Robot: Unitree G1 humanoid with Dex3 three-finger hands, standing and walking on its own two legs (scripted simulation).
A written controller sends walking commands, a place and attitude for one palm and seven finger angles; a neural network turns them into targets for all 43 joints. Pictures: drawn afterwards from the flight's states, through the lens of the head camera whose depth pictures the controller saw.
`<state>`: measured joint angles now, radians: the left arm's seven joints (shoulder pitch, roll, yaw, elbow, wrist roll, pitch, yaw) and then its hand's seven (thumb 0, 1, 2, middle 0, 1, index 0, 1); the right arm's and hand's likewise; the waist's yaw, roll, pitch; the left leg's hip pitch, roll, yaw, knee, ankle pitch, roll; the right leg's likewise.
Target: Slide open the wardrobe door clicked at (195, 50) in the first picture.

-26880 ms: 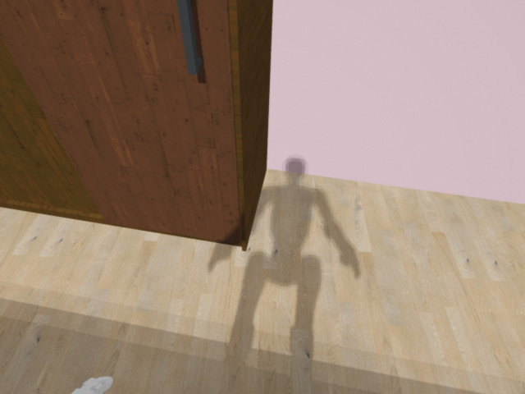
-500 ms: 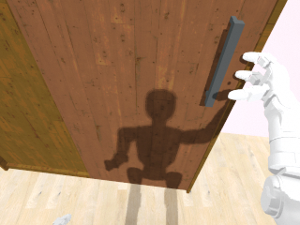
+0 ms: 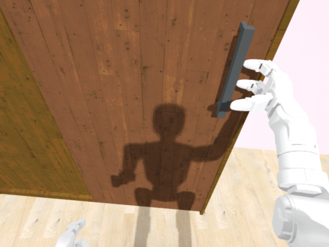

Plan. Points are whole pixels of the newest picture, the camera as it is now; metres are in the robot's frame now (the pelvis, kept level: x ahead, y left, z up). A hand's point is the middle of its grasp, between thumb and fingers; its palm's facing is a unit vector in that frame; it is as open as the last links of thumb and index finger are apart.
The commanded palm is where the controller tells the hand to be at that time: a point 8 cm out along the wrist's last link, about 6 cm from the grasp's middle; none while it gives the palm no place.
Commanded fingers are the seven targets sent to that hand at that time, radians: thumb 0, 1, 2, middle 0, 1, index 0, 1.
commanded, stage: feel for the door with the fingertips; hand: right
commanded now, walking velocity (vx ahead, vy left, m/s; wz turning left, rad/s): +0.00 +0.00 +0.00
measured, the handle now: (230, 74) +0.49 -0.13 +0.22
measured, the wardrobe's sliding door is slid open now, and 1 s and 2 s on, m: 0.00 0.00 0.00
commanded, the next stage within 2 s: slide the fingers in behind the handle in 0.26 s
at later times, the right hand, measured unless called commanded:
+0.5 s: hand (241, 83) +0.45 -0.14 +0.22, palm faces +0.05 +1.00 +0.02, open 13.5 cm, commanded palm +0.42 -0.20 +0.22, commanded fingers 0.00 0.50 -0.30 0.30 1.20 0.30 1.20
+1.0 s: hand (238, 88) +0.42 -0.13 +0.22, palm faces +0.06 +1.00 +0.00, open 14.1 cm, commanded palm +0.40 -0.17 +0.22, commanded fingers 0.00 0.50 -0.30 0.30 1.20 0.30 1.20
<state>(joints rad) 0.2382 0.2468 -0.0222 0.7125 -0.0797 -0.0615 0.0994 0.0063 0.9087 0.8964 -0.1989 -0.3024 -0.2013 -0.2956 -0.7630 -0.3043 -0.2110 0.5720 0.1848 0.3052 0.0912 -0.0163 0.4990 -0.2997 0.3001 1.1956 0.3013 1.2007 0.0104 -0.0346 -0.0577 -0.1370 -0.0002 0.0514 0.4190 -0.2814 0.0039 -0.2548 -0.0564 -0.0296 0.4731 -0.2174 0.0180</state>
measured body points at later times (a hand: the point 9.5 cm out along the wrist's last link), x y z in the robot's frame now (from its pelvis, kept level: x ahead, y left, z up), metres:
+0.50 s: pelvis -0.01 +0.00 +0.00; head -0.02 +0.01 +0.45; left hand +0.07 +0.27 -0.12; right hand +0.44 -0.20 +0.22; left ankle -0.04 +0.12 -0.74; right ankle +0.02 -0.13 -0.74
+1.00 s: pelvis -0.01 +0.00 +0.00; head -0.03 +0.01 +0.45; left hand +0.13 +0.25 -0.10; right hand +0.41 -0.19 +0.22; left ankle -0.04 +0.12 -0.74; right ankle +0.02 -0.13 -0.74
